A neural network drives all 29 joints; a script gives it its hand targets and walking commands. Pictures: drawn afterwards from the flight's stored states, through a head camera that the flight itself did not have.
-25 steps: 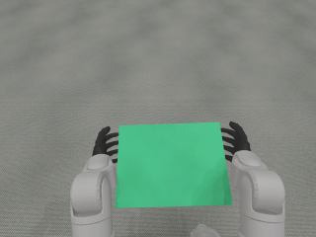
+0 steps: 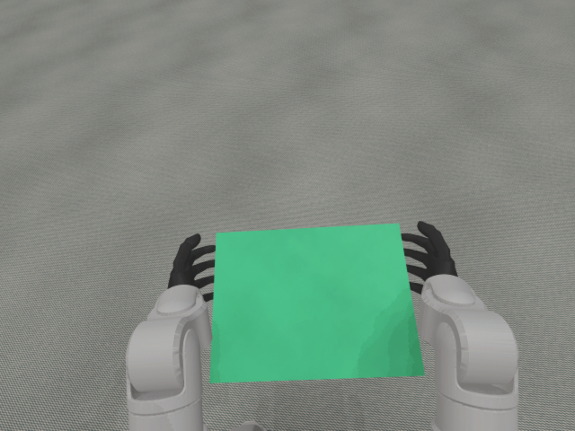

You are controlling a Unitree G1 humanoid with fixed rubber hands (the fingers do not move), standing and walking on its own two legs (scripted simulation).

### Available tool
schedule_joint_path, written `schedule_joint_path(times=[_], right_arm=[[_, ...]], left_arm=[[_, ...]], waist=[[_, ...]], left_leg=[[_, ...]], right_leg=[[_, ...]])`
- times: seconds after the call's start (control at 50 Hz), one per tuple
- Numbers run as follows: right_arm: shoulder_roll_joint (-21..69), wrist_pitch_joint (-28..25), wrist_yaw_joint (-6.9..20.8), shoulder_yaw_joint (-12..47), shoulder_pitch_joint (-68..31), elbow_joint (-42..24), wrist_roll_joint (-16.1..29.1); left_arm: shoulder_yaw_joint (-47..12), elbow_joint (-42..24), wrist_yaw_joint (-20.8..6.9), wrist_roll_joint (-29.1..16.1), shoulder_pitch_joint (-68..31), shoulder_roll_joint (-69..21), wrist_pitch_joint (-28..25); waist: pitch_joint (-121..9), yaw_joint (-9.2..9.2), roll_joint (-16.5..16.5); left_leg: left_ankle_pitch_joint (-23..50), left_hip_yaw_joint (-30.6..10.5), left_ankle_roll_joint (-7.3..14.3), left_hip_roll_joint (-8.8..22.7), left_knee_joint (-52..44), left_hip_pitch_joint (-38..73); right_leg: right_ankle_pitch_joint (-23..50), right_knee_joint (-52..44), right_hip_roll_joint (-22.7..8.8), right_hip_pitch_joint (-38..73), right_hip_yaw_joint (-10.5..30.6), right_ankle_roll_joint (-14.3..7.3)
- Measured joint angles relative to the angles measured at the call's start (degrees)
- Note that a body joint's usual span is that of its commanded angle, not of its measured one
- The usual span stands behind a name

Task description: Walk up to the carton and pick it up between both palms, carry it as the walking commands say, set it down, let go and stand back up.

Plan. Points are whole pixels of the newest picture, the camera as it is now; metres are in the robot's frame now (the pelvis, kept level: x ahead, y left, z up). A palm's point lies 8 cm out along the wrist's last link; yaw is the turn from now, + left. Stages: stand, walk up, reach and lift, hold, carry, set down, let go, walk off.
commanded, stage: carry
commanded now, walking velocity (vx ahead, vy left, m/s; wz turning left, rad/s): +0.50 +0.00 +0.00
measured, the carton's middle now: (310, 309) +0.28 +0.00 +0.01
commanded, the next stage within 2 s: none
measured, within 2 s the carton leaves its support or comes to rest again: neither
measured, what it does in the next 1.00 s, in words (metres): walks ahead: left foot, then right foot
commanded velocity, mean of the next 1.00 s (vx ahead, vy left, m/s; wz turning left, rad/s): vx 0.05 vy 0.00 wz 0.00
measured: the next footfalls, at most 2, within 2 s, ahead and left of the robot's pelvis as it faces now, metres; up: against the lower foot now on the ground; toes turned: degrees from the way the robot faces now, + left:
left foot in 0.10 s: +0.23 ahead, +0.12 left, +0.00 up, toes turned +9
right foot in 0.50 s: +0.43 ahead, -0.09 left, +0.00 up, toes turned +12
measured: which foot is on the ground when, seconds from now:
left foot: up 0.00-0.08, down 0.10-0.54, up 0.56-0.70, down 0.72-1.00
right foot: down 0.00-0.12, up 0.14-0.48, down 0.50-1.00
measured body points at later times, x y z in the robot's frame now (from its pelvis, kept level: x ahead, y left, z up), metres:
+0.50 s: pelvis +0.29 +0.02 -0.01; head +0.31 +0.03 +0.44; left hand +0.59 +0.16 +0.09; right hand +0.57 -0.15 +0.10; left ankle +0.19 +0.11 -0.75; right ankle +0.39 -0.08 -0.74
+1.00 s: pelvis +0.42 +0.04 -0.01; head +0.41 +0.04 +0.44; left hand +0.71 +0.18 +0.09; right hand +0.70 -0.12 +0.10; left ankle +0.36 +0.13 -0.75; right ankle +0.39 -0.08 -0.74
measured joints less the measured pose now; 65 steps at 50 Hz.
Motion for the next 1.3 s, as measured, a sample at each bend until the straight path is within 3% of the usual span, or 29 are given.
schedule_joint_path(times=[0.08, 0.1, 0.14, 0.16, 0.18, 0.22, 0.28, 0.36, 0.44, 0.5, 0.54, 0.6, 0.64, 0.68, 0.74, 0.76, 0.82, 1.02, 1.3], right_arm=[[0.1, 1.3, 0.1, -0.5, -1.1, -0.1, -0.1], [0.2, 1.4, 0.2, -0.7, -1.6, 0.5, -0.1], [0.4, 0.8, 0.4, -0.8, -2.8, 4.0, -0.1], [0.5, 0.7, 0.5, -0.9, -3.4, 5.7, -0.1], [0.6, 0.8, 0.5, -1.0, -3.6, 6.8, -0.1], [0.5, 0.8, 0.6, -1.3, -3.1, 7.5, -0.1], [0.3, 0.0, 0.8, -1.6, -1.9, 6.2, 0.2], [0.2, -1.7, 1.0, -2.2, -1.5, 3.0, 0.7], [0.3, -1.8, 1.3, -2.1, -2.0, 1.8, 0.7], [0.3, -1.1, 1.2, -1.7, -2.1, 1.5, 0.4], [0.4, -0.5, 0.9, -2.5, -2.7, 1.7, 0.6], [0.5, 0.0, 0.3, -3.2, -3.2, 1.9, 0.4], [0.5, 0.3, -0.1, -2.9, -3.3, 2.3, 0.4], [0.5, 0.2, -0.3, -2.5, -3.6, 2.3, 0.3], [0.6, 0.1, -0.1, -1.7, -3.8, 2.3, -0.2], [0.6, 0.0, 0.0, -1.4, -3.6, 2.5, -0.3], [0.5, 0.3, 0.1, -0.9, -3.2, 3.2, -0.4], [0.7, 0.8, 0.6, -2.6, -4.1, 6.4, -0.5], [0.5, -0.3, 0.3, -2.4, -3.0, 6.6, 0.0]], left_arm=[[0.2, -0.4, 0.2, 0.1, -0.8, -0.1, 1.3], [0.5, -0.1, 0.2, 0.3, -1.2, -0.1, 1.7], [1.9, 1.4, 0.2, 0.7, -2.0, -0.2, 2.2], [2.5, 2.3, 0.2, 0.7, -2.0, -0.2, 2.4], [2.7, 3.1, 0.3, 0.7, -1.9, -0.2, 2.5], [2.4, 4.0, 0.6, 0.5, -1.6, -0.2, 2.6], [1.3, 3.5, 0.9, 0.6, -1.6, -0.2, 2.1], [0.3, 1.5, 1.0, 0.9, -2.8, -0.4, 0.8], [0.2, -0.3, 1.0, 1.0, -2.7, -0.4, 0.7], [0.5, -0.8, 0.9, 1.0, -2.6, -0.4, 1.4], [0.5, 0.3, 0.9, 0.8, -3.3, -0.5, 1.1], [1.3, 2.8, 0.4, 0.6, -4.9, -0.9, 0.7], [1.9, 3.4, -0.1, 0.7, -5.0, -0.9, 0.6], [2.2, 3.0, -0.4, 0.7, -4.7, -0.8, 0.4], [2.2, 2.0, -0.6, 0.6, -3.6, -0.6, -0.1], [2.2, 1.9, -0.5, 0.6, -3.1, -0.5, -0.2], [2.3, 1.9, -0.4, 0.6, -2.8, -0.4, 0.7], [2.4, 5.1, -0.1, 1.1, -3.7, -0.6, 1.4], [1.8, 5.7, 0.1, 0.9, -3.0, -0.5, 0.3]], waist=[[-2.5, 0.11, -0.6], [-3.1, 0.07, -1.1], [-4.1, -0.08, -3.4], [-4.3, -0.26, -3.0], [-4.2, -0.31, -2.6], [-3.3, -0.45, -2.0], [-1.3, -1.4, -1.8], [1.0, -2.24, -2.3], [1.2, -1.89, -2.6], [0.5, -1.25, -2.6], [0.4, -0.83, -0.4], [1.4, -0.86, 0.6], [2.0, -0.91, 0.3], [2.6, -0.87, 0.0], [2.5, -0.88, 0.5], [2.1, -0.82, 0.4], [-0.1, -0.34, -0.5], [-4.0, -0.91, -0.8], [-2.6, -1.13, -0.7]], left_leg=[[4.0, 3.1, 0.4, -0.8, -9.1, 4.3], [5.8, 3.9, 2.0, -1.2, -9.9, 5.6], [3.6, 5.7, 5.8, -2.1, -5.6, 5.7], [1.4, 5.9, 6.7, -1.7, -4.6, 6.0], [0.0, 6.0, 7.0, -1.2, -5.0, 6.9], [0.5, 5.8, 5.1, -0.8, -8.3, 9.9], [0.3, 5.6, 5.9, -0.9, -13.8, 14.7], [-0.8, 4.9, 5.4, -1.4, -17.5, 19.7], [-4.2, 4.6, 4.1, -1.8, -17.9, 24.1], [-9.3, 4.5, 2.6, -2.0, -13.5, 26.2], [-10.2, 3.4, 0.6, -0.2, -5.1, 23.9], [-16.2, -0.6, -1.5, -1.5, 5.2, 17.8], [-18.8, -1.1, -1.7, -2.3, 2.8, 15.3], [-16.3, -0.3, -1.4, -2.1, -3.0, 14.1], [-0.5, 1.7, -0.1, -0.4, -10.3, 15.2], [0.5, 2.1, 0.9, -0.4, -10.1, 15.8], [-4.3, 2.9, 2.6, -0.6, -9.2, 17.0], [-8.9, 3.3, 2.5, -0.6, -7.0, 18.6], [-10.5, 2.9, 3.0, -0.8, -5.3, 18.3]], right_leg=[[-6.9, 3.2, -1.1, 4.8, 0.8, 2.8], [-9.5, 6.0, -1.8, 5.1, 1.2, 3.5], [-11.1, 18.7, -4.2, 0.8, 3.6, 2.8], [-13.0, 27.7, -3.1, -3.5, 5.8, 2.4], [-14.2, 35.6, -1.6, -7.9, 7.3, 2.0], [-12.4, 42.8, 0.2, -14.5, 7.9, 1.6], [-7.8, 36.8, 0.9, -20.0, 6.9, 1.5], [-0.7, 24.5, 1.2, -23.5, 6.8, 1.0], [6.8, 15.5, 1.9, -23.1, 5.3, 0.3], [16.9, 6.8, 2.6, -18.4, 2.6, -0.2], [11.6, 6.8, 3.5, -16.1, 0.9, -3.4], [6.6, 7.5, 2.8, -14.3, 0.1, -4.5], [6.0, 6.1, 2.0, -12.8, 0.0, -4.1], [5.6, 5.5, 1.4, -11.8, 0.0, -3.6], [3.3, 7.4, 1.4, -10.8, 0.0, -2.8], [2.4, 8.2, 1.3, -10.5, 0.2, -2.4], [0.5, 9.0, 1.1, -9.8, 1.0, -1.9], [-2.1, 12.6, 0.5, -9.3, 1.7, 0.2], [-3.5, 13.1, 0.1, -9.2, 1.6, 0.4]])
